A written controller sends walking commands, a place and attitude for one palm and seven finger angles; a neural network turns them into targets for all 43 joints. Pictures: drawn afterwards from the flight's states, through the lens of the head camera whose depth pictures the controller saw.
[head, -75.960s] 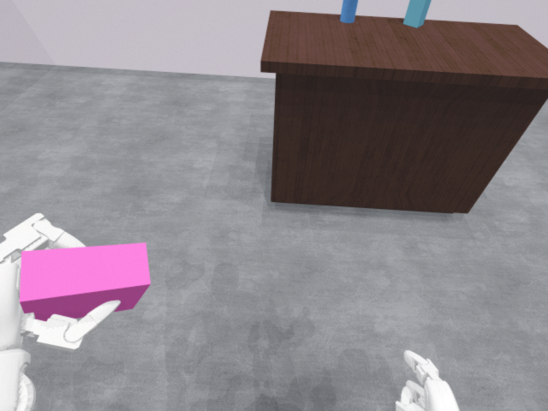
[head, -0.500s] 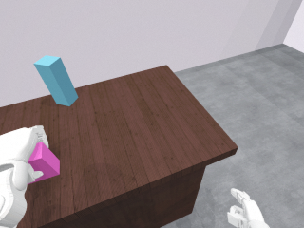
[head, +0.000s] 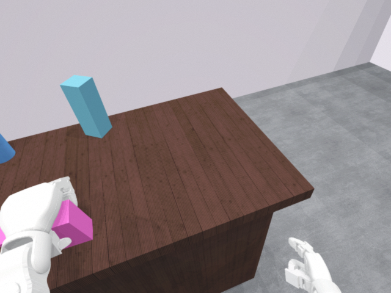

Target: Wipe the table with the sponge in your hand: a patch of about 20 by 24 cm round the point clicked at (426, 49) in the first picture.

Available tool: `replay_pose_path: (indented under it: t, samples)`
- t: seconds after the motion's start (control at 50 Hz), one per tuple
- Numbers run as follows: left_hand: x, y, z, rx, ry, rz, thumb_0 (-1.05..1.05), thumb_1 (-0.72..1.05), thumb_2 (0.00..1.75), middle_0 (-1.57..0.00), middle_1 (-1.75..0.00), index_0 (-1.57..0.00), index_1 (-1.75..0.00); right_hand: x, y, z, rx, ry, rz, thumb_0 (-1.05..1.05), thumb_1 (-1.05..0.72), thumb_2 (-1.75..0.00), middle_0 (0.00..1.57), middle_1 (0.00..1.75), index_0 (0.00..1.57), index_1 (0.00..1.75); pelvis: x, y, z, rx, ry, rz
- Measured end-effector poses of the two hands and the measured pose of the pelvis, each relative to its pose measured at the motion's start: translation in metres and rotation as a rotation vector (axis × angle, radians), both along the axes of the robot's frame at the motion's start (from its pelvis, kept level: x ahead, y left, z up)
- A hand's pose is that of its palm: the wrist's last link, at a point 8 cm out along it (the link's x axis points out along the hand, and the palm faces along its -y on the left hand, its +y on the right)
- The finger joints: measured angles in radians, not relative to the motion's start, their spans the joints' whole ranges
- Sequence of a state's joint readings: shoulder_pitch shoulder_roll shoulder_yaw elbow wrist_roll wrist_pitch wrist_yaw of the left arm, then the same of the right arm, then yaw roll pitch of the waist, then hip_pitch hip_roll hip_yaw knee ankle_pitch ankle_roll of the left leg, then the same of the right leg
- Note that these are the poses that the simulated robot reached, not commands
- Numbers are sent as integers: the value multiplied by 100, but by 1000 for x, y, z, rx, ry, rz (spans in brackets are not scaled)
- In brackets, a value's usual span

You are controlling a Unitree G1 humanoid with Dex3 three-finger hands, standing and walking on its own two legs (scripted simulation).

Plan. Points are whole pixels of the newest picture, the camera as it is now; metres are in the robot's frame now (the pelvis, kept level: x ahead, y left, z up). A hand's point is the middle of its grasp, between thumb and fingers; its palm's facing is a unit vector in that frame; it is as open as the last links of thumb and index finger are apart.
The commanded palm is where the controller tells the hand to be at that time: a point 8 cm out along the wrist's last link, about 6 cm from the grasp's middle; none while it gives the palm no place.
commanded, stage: lift the sponge slowly off the table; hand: left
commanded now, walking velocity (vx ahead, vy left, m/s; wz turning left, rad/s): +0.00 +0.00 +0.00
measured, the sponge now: (55, 233) +0.19 +0.32 +0.06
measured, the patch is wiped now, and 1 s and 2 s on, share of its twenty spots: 1.00 1.00 1.00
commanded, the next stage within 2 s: none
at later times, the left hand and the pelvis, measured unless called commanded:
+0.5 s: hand (55, 226) +0.18 +0.29 +0.11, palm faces +0.07 -0.10 -0.99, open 9.0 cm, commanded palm +0.15 +0.28 +0.17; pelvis +0.00 -0.01 +0.00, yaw +0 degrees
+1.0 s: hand (47, 219) +0.18 +0.28 +0.14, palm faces +0.11 -0.08 -0.99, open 9.0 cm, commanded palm +0.14 +0.28 +0.20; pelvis -0.01 -0.03 +0.00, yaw +1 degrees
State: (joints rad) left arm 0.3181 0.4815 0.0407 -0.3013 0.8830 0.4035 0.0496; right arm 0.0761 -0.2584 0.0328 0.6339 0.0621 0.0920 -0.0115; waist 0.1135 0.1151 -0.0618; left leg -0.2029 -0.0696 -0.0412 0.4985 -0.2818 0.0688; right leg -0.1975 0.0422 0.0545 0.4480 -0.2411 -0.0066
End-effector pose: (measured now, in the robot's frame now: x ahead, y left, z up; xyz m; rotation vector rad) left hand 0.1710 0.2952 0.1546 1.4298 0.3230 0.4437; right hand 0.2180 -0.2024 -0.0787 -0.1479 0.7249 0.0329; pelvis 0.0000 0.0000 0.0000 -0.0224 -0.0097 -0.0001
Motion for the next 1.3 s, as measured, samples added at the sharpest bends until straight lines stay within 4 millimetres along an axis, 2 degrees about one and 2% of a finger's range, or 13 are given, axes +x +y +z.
replay_pose_path:
  t: [0.24,0.56,0.8,0.94,1.12,1.3]
  samples:
    - [-7,-8,0,-10,2,5,2,-43,108,-80,-150,-83,-149,8,5,8,-8,-30,33,2,-90,-90,20,30,20,30,-4,-4,1,6,-23,1]
    - [-13,-14,5,-21,32,-11,2,-44,108,-82,-147,-86,-146,13,-11,12,-41,-46,42,2,-90,-90,20,30,20,30,-2,-16,1,7,-44,2]
    - [-22,-20,18,-7,12,-19,0,-45,107,-84,-145,-87,-144,11,-16,12,-43,-57,49,2,-90,-90,20,30,20,30,-5,-25,2,9,-62,9]
    - [-19,-14,29,6,-8,9,0,-45,107,-84,-145,-87,-144,9,-18,14,-41,-70,48,2,-90,-90,20,30,20,30,-12,-29,2,12,-67,15]
    - [-15,-27,38,8,-13,-35,0,-45,107,-84,-145,-87,-144,6,-21,16,-38,-97,43,2,-90,-90,20,30,20,30,-19,-31,2,16,-71,14]
    - [-5,-26,51,17,-47,-20,0,-45,107,-84,-145,-87,-144,0,-22,15,-31,-91,42,2,-90,-90,20,30,20,30,-25,-35,3,21,-70,11]
